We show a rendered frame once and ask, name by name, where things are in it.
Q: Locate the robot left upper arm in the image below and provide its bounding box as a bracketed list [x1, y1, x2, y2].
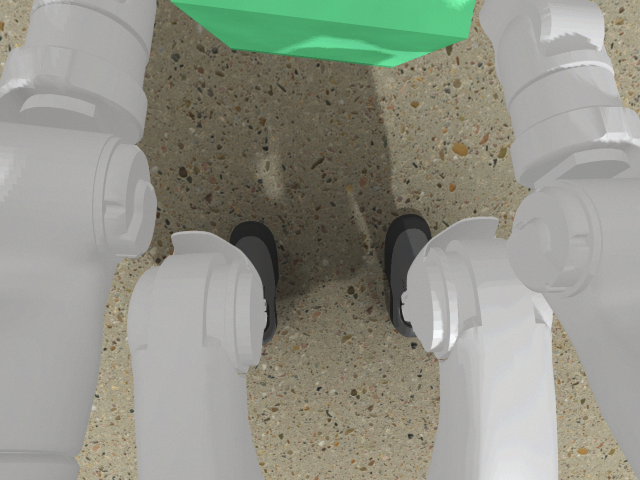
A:
[0, 122, 157, 480]

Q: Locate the robot right forearm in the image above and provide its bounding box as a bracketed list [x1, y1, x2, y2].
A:
[479, 0, 640, 189]

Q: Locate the robot right upper arm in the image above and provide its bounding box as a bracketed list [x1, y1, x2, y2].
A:
[506, 178, 640, 480]

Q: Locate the carton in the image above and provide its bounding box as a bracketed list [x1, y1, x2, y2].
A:
[171, 0, 476, 68]

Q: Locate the robot left forearm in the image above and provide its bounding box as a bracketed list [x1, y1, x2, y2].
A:
[0, 0, 157, 145]

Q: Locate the robot left foot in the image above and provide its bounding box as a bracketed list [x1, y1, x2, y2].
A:
[229, 221, 279, 346]

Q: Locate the left robot shin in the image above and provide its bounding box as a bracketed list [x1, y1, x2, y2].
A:
[127, 231, 267, 356]

